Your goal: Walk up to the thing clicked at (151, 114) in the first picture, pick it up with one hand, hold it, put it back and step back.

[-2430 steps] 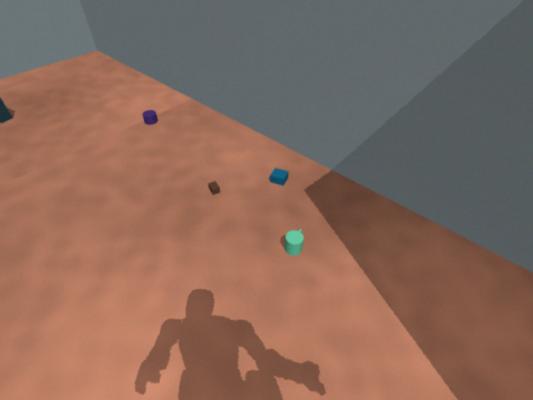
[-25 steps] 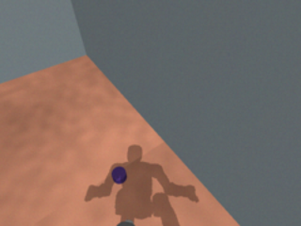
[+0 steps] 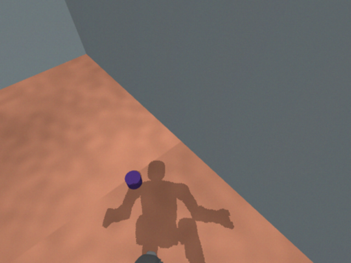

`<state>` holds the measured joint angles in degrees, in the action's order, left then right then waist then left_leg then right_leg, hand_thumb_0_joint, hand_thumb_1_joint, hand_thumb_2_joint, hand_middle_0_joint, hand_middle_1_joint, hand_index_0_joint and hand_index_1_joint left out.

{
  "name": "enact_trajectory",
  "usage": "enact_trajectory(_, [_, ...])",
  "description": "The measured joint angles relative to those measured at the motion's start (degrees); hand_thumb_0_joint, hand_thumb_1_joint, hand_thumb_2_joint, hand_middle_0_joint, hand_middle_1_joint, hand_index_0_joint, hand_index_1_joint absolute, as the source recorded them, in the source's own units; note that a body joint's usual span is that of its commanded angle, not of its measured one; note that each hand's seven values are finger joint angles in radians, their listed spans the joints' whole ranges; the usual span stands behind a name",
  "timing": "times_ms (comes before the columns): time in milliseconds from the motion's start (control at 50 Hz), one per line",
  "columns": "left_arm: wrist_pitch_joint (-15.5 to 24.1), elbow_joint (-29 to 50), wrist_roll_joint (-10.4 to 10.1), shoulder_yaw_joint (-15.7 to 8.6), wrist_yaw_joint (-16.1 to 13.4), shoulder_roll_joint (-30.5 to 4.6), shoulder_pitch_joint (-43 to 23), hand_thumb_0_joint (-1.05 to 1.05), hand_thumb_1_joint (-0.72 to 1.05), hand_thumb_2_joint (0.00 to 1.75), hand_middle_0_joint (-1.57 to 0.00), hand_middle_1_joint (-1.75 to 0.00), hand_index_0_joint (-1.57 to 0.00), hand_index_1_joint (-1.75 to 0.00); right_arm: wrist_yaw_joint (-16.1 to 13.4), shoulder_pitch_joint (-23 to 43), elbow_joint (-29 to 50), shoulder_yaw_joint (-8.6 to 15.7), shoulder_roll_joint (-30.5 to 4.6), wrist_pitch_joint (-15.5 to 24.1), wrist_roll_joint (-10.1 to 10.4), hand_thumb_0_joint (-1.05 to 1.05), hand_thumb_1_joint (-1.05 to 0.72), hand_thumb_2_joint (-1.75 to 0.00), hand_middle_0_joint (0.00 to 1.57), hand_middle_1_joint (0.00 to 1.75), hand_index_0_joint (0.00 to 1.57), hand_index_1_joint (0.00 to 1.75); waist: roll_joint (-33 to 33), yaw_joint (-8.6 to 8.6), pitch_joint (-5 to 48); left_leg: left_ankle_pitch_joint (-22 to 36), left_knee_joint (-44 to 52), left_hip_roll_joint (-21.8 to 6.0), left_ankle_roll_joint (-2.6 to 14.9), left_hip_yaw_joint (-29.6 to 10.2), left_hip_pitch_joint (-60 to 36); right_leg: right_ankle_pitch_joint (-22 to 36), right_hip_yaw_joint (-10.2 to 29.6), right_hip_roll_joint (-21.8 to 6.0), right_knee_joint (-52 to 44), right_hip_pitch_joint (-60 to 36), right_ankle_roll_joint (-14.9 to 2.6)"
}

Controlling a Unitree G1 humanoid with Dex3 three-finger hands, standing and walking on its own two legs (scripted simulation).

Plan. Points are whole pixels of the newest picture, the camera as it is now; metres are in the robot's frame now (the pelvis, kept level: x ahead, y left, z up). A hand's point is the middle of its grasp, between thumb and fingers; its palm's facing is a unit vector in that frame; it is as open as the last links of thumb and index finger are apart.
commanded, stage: step back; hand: left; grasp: from above
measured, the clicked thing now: (133, 179) +0.68 +0.29 -0.71
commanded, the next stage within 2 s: none
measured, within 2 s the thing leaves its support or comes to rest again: neither
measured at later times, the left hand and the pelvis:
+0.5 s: hand out of the picture -0.05 +0.29 -0.13, palm faces +0.08 -0.92 -0.39, open 7.4 cm; pelvis -0.16 +0.01 +0.01, yaw +4 degrees
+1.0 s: hand out of the picture -0.26 +0.27 -0.12, palm faces +0.07 -0.89 -0.46, open 7.4 cm; pelvis -0.34 -0.01 +0.01, yaw +5 degrees
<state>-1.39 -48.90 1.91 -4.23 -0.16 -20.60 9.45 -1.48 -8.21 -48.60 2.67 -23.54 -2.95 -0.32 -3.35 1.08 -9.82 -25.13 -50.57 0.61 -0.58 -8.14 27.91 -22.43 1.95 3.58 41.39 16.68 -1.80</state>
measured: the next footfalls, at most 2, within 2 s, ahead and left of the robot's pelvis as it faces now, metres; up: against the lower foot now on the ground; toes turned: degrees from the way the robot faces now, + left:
left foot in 0.34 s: -0.09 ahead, +0.13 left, +0.00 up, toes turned +3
right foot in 0.72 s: -0.24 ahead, -0.14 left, +0.00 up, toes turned +3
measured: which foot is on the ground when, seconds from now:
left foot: up 0.00-0.32, down 0.34-0.74, up 0.76-1.00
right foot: down 0.00-0.38, up 0.40-0.70, down 0.72-1.00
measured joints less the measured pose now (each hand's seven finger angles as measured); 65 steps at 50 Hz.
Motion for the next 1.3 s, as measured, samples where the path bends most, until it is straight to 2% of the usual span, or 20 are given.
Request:
enact_trajectory(60, [-0.1, 0.6, -0.2, 0.4, -0.1, 1.2, -0.1, 0.00, 0.90, 0.90, -0.20, -0.30, -0.21, -0.30, -0.3, -0.9, -0.7, 0.1, -0.3, 0.0, 0.7, 0.01, -0.90, -0.89, 0.20, 0.30, 0.20, 0.30, 0.2, -0.42, 0.6, -3.0, -13.1, 5.3, 0.13, -1.2, 2.0, 2.2, 0.7, -1.8, -1.2, 0.7, -0.06])
enact_trajectory(140, [-0.1, 2.4, 0.1, 0.5, -0.6, 1.6, -1.6, 0.00, 0.90, 0.90, -0.20, -0.30, -0.21, -0.30, -0.4, -3.0, -1.2, -0.2, -0.6, 0.6, 0.5, 0.01, -0.90, -0.89, 0.20, 0.30, 0.20, 0.30, 0.3, -0.57, 0.9, -3.0, -17.4, 6.8, -0.54, -0.2, -0.1, 5.1, 0.3, -3.3, -3.2, 2.1, -0.02])
enact_trajectory(280, [0.1, 6.0, 0.0, 0.8, -1.4, 0.6, -4.6, 0.00, 0.90, 0.90, -0.20, -0.30, -0.21, -0.30, 0.0, -3.8, -2.1, 0.0, -0.1, 0.2, -0.3, 0.01, -0.90, -0.89, 0.20, 0.30, 0.20, 0.30, 1.7, -0.72, -0.5, -5.4, -2.3, 3.5, -0.65, 3.2, -8.4, 8.8, -1.9, -5.3, -2.9, 6.1, 0.66])
enact_trajectory(360, [-0.9, 5.9, -0.5, 1.0, -1.1, -0.9, -5.4, 0.00, 0.90, 0.90, -0.20, -0.30, -0.21, -0.30, 0.9, -3.4, -2.1, 0.6, 0.4, 1.0, -0.9, 0.01, -0.90, -0.89, 0.20, 0.30, 0.20, 0.30, 4.1, -0.13, -0.8, 3.0, 10.7, 2.6, 1.09, 6.4, -13.0, 10.2, -2.1, -7.2, -0.3, 9.6, 1.98])
enact_trajectory(380, [-1.3, 5.3, -0.6, 0.8, -1.1, -1.3, -5.4, 0.00, 0.90, 0.90, -0.20, -0.30, -0.21, -0.30, 1.1, -3.2, -2.1, 0.7, 0.9, 1.0, -1.3, 0.01, -0.90, -0.89, 0.20, 0.30, 0.20, 0.30, 5.3, -0.44, -1.2, 3.6, 10.5, 3.1, 1.45, 7.2, -12.7, 7.2, -0.6, -7.0, 1.3, 10.5, 1.71])
enact_trajectory(440, [-2.2, 2.4, -0.6, 0.2, -1.6, -1.4, -4.2, 0.00, 0.90, 0.90, -0.20, -0.30, -0.21, -0.30, 1.8, -2.9, -2.1, 0.2, 1.5, 1.0, -2.0, 0.01, -0.90, -0.89, 0.20, 0.30, 0.20, 0.30, 4.8, 0.47, -0.6, 4.9, 10.4, 1.5, 2.07, 6.7, -11.6, -6.3, 4.5, -0.6, 15.3, 13.4, 1.06])
enact_trajectory(480, [-2.4, 1.2, -1.2, -0.3, -1.6, -1.8, -3.1, 0.00, 0.90, 0.90, -0.20, -0.30, -0.20, -0.30, 1.5, -2.8, -2.4, -0.2, 2.3, 1.0, -2.2, 0.01, -0.90, -0.89, 0.20, 0.30, 0.20, 0.30, 5.0, 0.31, 0.2, 7.2, 12.8, 0.6, 1.96, 6.6, -11.4, -7.0, 6.2, 2.5, 24.7, 14.4, 0.81])
enact_trajectory(520, [-2.1, 0.6, -1.4, -0.6, -1.4, -2.0, -1.8, 0.00, 0.90, 0.90, -0.20, -0.30, -0.20, -0.30, 1.2, -2.3, -2.3, -0.4, 2.6, 0.8, -2.2, 0.01, -0.90, -0.89, 0.20, 0.30, 0.20, 0.30, 5.0, -0.35, 0.7, 9.3, 14.7, -0.3, 2.00, 6.9, -10.8, -6.5, 5.8, 3.3, 28.9, 13.4, 1.38])
enact_trajectory(620, [-1.9, -0.4, -1.0, -0.6, -0.7, -2.3, 1.2, 0.00, 0.90, 0.90, -0.20, -0.30, -0.20, -0.30, 0.9, 0.5, -0.3, -0.3, 2.3, 1.2, -1.9, 0.01, -0.90, -0.89, 0.20, 0.30, 0.20, 0.30, 4.3, -1.78, 0.3, 13.1, 15.9, -2.2, 1.81, 8.0, -7.6, -7.3, 3.7, 0.5, 19.0, 4.7, 3.16])
enact_trajectory(700, [-1.1, -1.7, -0.8, -0.1, -0.3, -2.1, 2.6, 0.00, 0.90, 0.90, -0.20, -0.30, -0.20, -0.30, 1.2, 3.0, 1.3, -0.3, 1.3, 0.6, -1.5, 0.01, -0.90, -0.89, 0.20, 0.30, 0.20, 0.30, 3.1, -2.76, 0.2, 14.9, 13.7, -3.6, 0.46, 9.2, -3.3, -2.7, 0.8, -2.5, -0.3, -4.0, 2.17])
enact_trajectory(740, [-0.6, -2.8, -0.1, 0.0, -0.3, -0.8, 2.6, 0.00, 0.90, 0.90, -0.20, -0.30, -0.20, -0.30, 1.3, 4.2, 1.2, 0.0, 0.1, 0.0, -1.0, 0.00, -0.90, -0.89, 0.20, 0.30, 0.20, 0.30, -0.1, -2.51, -0.4, 14.7, 11.6, -4.9, 0.23, 7.1, -1.1, -1.8, -0.7, -0.8, -3.9, -5.0, 1.67])
enact_trajectory(800, [-0.6, -2.6, 0.3, 0.6, 0.2, -0.1, 4.1, 0.00, 0.90, 0.90, -0.20, -0.30, -0.20, -0.30, 0.6, 3.5, 0.0, 0.5, 0.5, -1.2, -0.6, 0.01, -0.90, -0.89, 0.20, 0.30, 0.20, 0.30, 0.8, -3.49, 0.7, 0.7, -0.6, 1.4, -0.12, 1.9, 2.6, -0.1, 0.1, -2.4, -2.0, -2.1, 0.92])
enact_trajectory(840, [-0.8, -2.5, 0.5, 0.8, -0.1, 0.4, 4.4, 0.00, 0.90, 0.90, -0.20, -0.30, -0.21, -0.30, 0.5, 2.3, -0.4, 0.5, 0.3, -1.1, -0.2, 0.01, -0.90, -0.89, 0.20, 0.30, 0.20, 0.30, 1.3, -3.51, 1.4, -0.9, -9.1, 5.0, -0.20, -0.1, 3.6, 1.7, 0.3, -3.7, -3.0, -1.3, 1.06])
enact_trajectory(900, [-0.8, -1.5, 0.7, 0.7, -0.6, 0.5, 3.6, 0.00, 0.90, 0.90, -0.20, -0.30, -0.21, -0.30, 0.4, 0.3, -0.8, 0.4, -0.2, -0.7, -0.1, 0.01, -0.90, -0.89, 0.20, 0.30, 0.20, 0.30, 1.3, -3.00, 1.8, -2.0, -14.4, 6.2, -0.71, 0.0, 1.8, 3.7, -0.4, -4.9, -3.7, 0.3, 1.29])
enact_trajectory(960, [-0.4, 0.5, 0.8, 0.6, -1.3, 0.0, 1.7, 0.00, 0.90, 0.90, -0.20, -0.30, -0.21, -0.30, 0.3, -1.2, -1.4, 0.5, -0.3, -1.0, -0.4, 0.01, -0.90, -0.89, 0.20, 0.30, 0.20, 0.30, 1.3, -2.45, 1.2, -4.3, -10.3, 4.7, -1.19, 1.4, -3.1, 5.1, -1.7, -5.8, -3.1, 2.3, 1.61])
enact_trajectory(1020, [-0.1, 2.1, 0.5, 0.6, -1.7, -0.9, -0.7, 0.00, 0.90, 0.90, -0.20, -0.30, -0.21, -0.30, 0.6, -1.7, -2.1, 0.6, 0.0, -1.0, -0.9, 0.01, -0.90, -0.89, 0.20, 0.30, 0.20, 0.30, 2.0, -1.82, 0.5, -4.3, 1.2, 2.2, -0.83, 3.9, -9.0, 6.1, -3.0, -7.3, -1.4, 4.8, 2.24])
enact_trajectory(1080, [-0.5, 2.3, -0.1, 0.7, -1.7, -2.4, -3.0, 0.00, 0.90, 0.90, -0.20, -0.30, -0.21, -0.30, 1.0, -1.4, -3.3, 1.1, 1.2, 0.0, -1.5, 0.01, -0.90, -0.89, 0.20, 0.30, 0.20, 0.30, 5.2, -1.76, -0.7, 4.5, 12.3, 2.9, 0.53, 6.7, -13.6, 6.4, -2.0, -9.8, 2.0, 7.6, 2.62])
enact_trajectory(1140, [-1.3, 0.0, -0.3, 0.7, -1.7, -2.4, -3.1, 0.00, 0.90, 0.90, -0.20, -0.30, -0.21, -0.30, 2.1, -1.3, -3.9, 0.4, 2.0, 0.3, -1.8, 0.01, -0.90, -0.89, 0.20, 0.30, 0.20, 0.30, 4.7, -1.00, 0.1, 5.5, 11.6, 1.7, 1.56, 6.7, -12.2, -5.1, 1.2, -5.4, 10.8, 9.9, 1.55])
enact_trajectory(1200, [-1.2, -1.9, -0.9, 0.3, -1.0, -2.9, -2.0, 0.00, 0.90, 0.90, -0.20, -0.30, -0.20, -0.30, 1.9, -1.7, -4.4, -0.5, 3.1, 1.1, -2.2, 0.01, -0.90, -0.89, 0.20, 0.30, 0.20, 0.30, 4.5, -0.62, 2.0, 7.8, 13.7, 0.2, 1.55, 6.5, -11.5, -5.5, 3.0, -1.6, 18.3, 9.8, 0.72])
enact_trajectory(1300, [0.0, -4.5, -0.5, -0.1, 0.8, -2.7, 1.8, 0.00, 0.90, 0.90, -0.20, -0.30, -0.20, -0.30, 2.1, -1.8, -4.4, -0.4, 3.1, 2.0, -2.7, 0.01, -0.90, -0.89, 0.20, 0.30, 0.20, 0.30, 4.4, -1.43, 5.1, 9.4, 14.6, -1.4, 1.36, 8.2, -9.8, -6.6, 0.3, -2.6, 1.4, -0.8, 0.86])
